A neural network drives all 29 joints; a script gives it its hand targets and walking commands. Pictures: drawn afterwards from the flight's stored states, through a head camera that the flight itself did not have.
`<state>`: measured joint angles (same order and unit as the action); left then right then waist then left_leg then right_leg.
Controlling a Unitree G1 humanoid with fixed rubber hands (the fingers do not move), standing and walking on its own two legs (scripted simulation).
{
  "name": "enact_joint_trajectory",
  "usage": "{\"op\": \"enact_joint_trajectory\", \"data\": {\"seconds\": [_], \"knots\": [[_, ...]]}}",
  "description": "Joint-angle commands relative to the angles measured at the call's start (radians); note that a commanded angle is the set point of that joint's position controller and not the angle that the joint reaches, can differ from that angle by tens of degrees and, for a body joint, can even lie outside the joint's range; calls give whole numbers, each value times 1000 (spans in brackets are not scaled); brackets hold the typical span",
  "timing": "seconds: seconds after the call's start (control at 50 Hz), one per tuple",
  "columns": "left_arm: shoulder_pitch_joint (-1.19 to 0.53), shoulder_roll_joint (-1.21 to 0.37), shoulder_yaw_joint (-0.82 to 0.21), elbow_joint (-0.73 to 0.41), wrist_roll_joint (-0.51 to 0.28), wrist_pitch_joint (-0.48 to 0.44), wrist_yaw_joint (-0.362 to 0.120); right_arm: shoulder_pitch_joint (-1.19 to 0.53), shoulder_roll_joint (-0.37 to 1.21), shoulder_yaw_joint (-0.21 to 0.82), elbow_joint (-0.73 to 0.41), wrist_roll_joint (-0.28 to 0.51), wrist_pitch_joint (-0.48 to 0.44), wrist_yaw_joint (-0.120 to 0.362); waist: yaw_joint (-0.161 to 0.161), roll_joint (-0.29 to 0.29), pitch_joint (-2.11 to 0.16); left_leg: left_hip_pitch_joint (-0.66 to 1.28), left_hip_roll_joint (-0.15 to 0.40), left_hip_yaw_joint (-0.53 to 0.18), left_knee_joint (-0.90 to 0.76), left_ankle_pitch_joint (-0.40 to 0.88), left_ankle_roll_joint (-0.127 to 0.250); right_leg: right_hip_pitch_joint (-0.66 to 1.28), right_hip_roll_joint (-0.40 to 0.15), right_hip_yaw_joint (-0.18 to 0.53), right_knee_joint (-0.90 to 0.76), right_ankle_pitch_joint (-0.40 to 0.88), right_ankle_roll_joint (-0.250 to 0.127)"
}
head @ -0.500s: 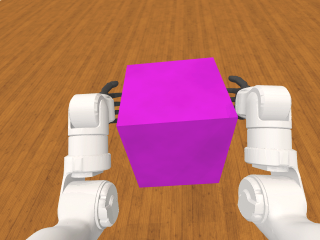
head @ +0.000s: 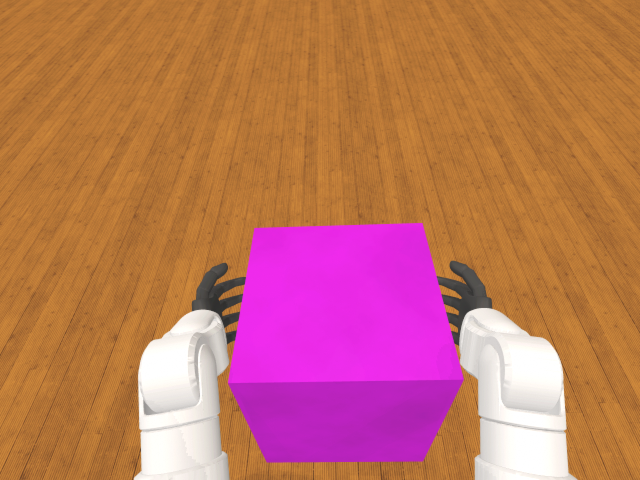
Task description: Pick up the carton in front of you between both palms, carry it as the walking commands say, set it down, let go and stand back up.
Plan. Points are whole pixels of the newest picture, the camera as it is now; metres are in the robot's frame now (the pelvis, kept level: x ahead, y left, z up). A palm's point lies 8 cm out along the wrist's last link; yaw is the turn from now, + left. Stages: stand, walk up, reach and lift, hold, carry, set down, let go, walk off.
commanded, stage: carry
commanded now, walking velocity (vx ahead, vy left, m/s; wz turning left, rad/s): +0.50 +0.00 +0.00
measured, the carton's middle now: (341, 348) +0.30 +0.00 -0.01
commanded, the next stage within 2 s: none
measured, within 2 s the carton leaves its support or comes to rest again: neither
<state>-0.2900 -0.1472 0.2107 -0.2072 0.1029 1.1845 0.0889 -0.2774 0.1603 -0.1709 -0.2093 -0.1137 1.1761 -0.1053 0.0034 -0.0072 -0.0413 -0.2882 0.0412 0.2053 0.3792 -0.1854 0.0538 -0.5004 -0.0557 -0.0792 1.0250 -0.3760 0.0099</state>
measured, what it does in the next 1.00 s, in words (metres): walks ahead: right foot, then left foot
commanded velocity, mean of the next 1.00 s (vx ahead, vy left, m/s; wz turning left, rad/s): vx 0.42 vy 0.00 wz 0.00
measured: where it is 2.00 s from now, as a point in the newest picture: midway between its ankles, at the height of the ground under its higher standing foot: (323, 313)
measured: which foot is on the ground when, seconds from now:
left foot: down 0.00-0.28, up 0.30-0.74, down 0.76-1.00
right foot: up 0.00-0.24, down 0.26-0.78, up 0.80-1.00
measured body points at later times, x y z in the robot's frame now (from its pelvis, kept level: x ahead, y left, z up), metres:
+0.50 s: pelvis +0.32 -0.05 +0.00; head +0.30 -0.06 +0.45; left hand +0.58 +0.12 +0.08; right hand +0.60 -0.18 +0.08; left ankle +0.34 +0.11 -0.68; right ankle +0.33 -0.12 -0.75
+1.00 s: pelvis +0.63 +0.03 +0.00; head +0.64 +0.05 +0.45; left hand +0.90 +0.18 +0.05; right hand +0.90 -0.12 +0.06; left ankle +0.63 +0.11 -0.75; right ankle +0.65 -0.11 -0.68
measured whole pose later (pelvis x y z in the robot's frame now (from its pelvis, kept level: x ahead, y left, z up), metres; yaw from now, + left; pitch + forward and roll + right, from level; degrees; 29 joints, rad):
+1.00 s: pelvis +0.63 +0.03 +0.00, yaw +0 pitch +4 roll -2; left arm -0.12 -0.13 0.09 -0.29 0.12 1.17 0.08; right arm -0.10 0.13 -0.10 -0.28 -0.10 1.15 -0.08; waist -0.02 -0.02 -0.07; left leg -0.25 0.05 0.23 0.34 -0.17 0.06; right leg -0.57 -0.09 -0.09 0.95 -0.28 0.01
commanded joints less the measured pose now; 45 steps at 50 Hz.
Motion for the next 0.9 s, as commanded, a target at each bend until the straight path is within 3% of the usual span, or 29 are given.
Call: {"op": "enact_joint_trajectory", "data": {"seconds": [0.0,0.08,0.14,0.18,0.22,0.24,0.26,0.28,0.3,0.34,0.36,0.4,0.44,0.52,0.64,0.7,0.74,0.76,0.78,0.8,0.82,0.84,0.86,0.88], "knots": [[-477,-982,-820,-165,-391,-14,-234,-454,992,745,-156,388,-6,260,-19,137,-411,466,260,-249,-144,300,96,-158,-36,2,-152,64,19],[-353,-929,-829,-217,-383,11,-231,-343,899,754,-194,411,19,275,-19,166,-307,370,204,-119,-161,356,69,-72,-20,-73,-414,244,18],[-318,-858,-813,-200,-381,42,-239,-312,831,747,-182,398,44,276,-23,169,-237,333,194,-84,-152,352,42,-4,-1,-108,-507,349,-3],[-320,-823,-797,-175,-376,62,-245,-320,799,744,-166,392,61,275,-20,163,-199,308,195,-70,-109,318,26,65,1,-127,-548,347,-16],[-302,-799,-771,-130,-368,77,-249,-340,773,742,-146,391,78,273,0,111,-226,204,141,3,95,337,-9,306,57,-201,-577,232,-28],[-297,-791,-757,-106,-363,82,-251,-349,752,739,-134,389,86,271,14,49,-265,68,116,21,273,253,-39,486,-9,-114,-565,162,-34],[-312,-764,-739,-78,-351,82,-252,-379,753,748,-138,396,100,269,23,-187,-320,-199,17,-1,582,49,-96,664,-271,346,-693,-51,-144],[-308,-789,-732,-49,-356,80,-253,-417,760,751,-143,404,105,270,34,-346,-340,-391,-53,-77,787,-284,-94,733,-383,616,-816,12,-231],[-323,-821,-740,-66,-369,78,-256,-430,800,757,-120,411,100,274,16,-250,-325,-431,10,-170,893,-294,-58,687,-381,553,-805,109,-229],[-382,-902,-765,-101,-395,61,-262,-445,874,761,-120,421,77,279,13,-67,-316,-407,90,-209,871,-185,-34,547,-329,371,-801,146,-181],[-403,-928,-777,-115,-403,51,-266,-443,897,765,-118,419,66,279,8,-42,-306,-368,114,-215,797,-127,-35,474,-305,291,-831,103,-149],[-400,-949,-794,-119,-412,35,-274,-428,916,778,-125,405,45,271,5,-88,-302,-328,107,-176,699,-57,-48,420,-267,179,-871,57,-125],[-377,-932,-798,-119,-418,26,-277,-393,928,782,-121,392,32,262,5,-114,-288,-328,105,-147,588,-18,-68,415,-252,117,-908,52,-132],[-346,-890,-804,-153,-420,24,-277,-345,899,776,-139,378,27,251,7,-100,-237,-357,89,-92,340,90,-86,481,-225,41,-925,155,-138],[-281,-834,-781,-133,-383,45,-265,-322,836,773,-148,386,56,259,14,-134,-149,-329,51,-32,151,166,-58,564,-201,-38,-877,344,-118],[-282,-831,-782,-119,-374,51,-261,-327,823,765,-141,395,65,269,14,-151,-145,-212,30,10,90,115,-33,577,-199,-68,-770,457,-93],[-291,-835,-792,-113,-375,53,-258,-296,823,749,-109,394,64,275,-14,-73,-244,147,-27,59,63,23,-22,430,-133,-154,-468,566,-46],[-299,-831,-799,-117,-376,54,-258,-280,816,736,-96,384,60,278,-32,72,-316,354,163,-233,-15,-141,16,229,-86,-153,-213,386,-2],[-328,-849,-813,-138,-385,58,-257,-281,825,730,-60,375,48,283,-32,347,-387,578,393,-661,-119,-178,153,-89,43,-116,74,46,41],[-343,-864,-826,-138,-390,49,-260,-274,862,737,-64,390,37,285,-26,324,-365,572,397,-702,-156,7,172,-214,37,6,218,-103,17],[-355,-900,-832,-136,-399,35,-264,-293,897,746,-89,398,25,288,-27,246,-368,535,367,-585,-118,144,156,-230,-12,53,280,-87,-11],[-358,-930,-837,-142,-404,19,-266,-307,933,756,-105,405,13,290,-25,130,-372,484,348,-500,-97,190,127,-227,-52,75,262,-35,-25],[-346,-952,-846,-144,-403,5,-265,-321,961,768,-121,415,0,293,-16,66,-351,403,330,-409,-109,261,91,-184,-81,81,190,24,-29],[-333,-972,-854,-141,-398,-8,-262,-325,972,776,-129,420,-10,294,-10,75,-349,353,312,-329,-126,282,64,-140,-85,71,119,61,-26]]}}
